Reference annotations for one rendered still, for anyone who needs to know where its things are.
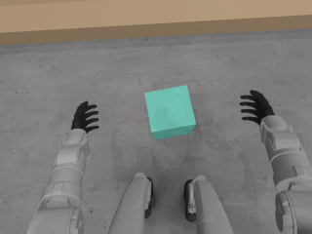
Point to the robot right hand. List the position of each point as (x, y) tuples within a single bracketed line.
[(261, 105)]

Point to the robot left forearm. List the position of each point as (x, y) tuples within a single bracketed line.
[(64, 188)]

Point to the right robot upper arm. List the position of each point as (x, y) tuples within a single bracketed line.
[(294, 212)]

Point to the left robot upper arm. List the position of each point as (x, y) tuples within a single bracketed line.
[(60, 220)]

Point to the carton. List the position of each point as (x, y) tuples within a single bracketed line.
[(170, 112)]

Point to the left robot thigh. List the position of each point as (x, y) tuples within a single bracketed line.
[(130, 214)]

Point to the right robot thigh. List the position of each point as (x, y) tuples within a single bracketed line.
[(210, 214)]

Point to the robot right forearm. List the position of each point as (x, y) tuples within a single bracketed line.
[(290, 165)]

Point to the robot left hand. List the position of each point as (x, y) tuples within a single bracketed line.
[(80, 116)]

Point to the robot thigh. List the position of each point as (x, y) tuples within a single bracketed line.
[(130, 214), (210, 214)]

